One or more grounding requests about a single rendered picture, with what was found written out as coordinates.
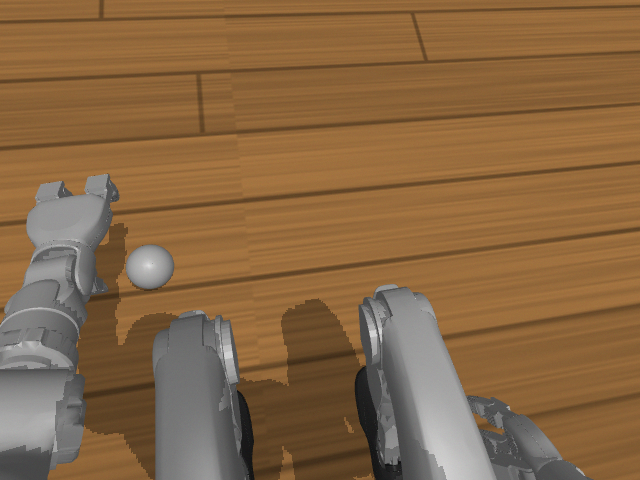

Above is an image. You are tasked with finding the left robot arm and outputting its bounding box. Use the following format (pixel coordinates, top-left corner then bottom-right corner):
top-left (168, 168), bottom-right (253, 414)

top-left (0, 240), bottom-right (96, 480)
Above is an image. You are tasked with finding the left robot foot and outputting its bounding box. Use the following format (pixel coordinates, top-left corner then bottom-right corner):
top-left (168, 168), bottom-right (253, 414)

top-left (237, 390), bottom-right (255, 480)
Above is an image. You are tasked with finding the right robot arm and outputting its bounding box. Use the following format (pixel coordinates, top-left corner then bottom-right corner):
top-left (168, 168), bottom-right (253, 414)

top-left (536, 460), bottom-right (594, 480)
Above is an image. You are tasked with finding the right robot foot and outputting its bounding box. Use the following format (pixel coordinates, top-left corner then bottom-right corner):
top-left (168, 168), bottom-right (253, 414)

top-left (355, 366), bottom-right (403, 480)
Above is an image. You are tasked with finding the left robot hand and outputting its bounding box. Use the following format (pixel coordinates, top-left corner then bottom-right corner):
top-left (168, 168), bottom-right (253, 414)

top-left (26, 174), bottom-right (120, 295)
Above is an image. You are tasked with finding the right robot hand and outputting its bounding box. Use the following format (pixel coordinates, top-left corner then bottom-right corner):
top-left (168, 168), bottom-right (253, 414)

top-left (466, 396), bottom-right (564, 480)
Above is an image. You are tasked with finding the ball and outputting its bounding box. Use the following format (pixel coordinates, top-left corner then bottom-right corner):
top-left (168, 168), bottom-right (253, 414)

top-left (126, 244), bottom-right (174, 289)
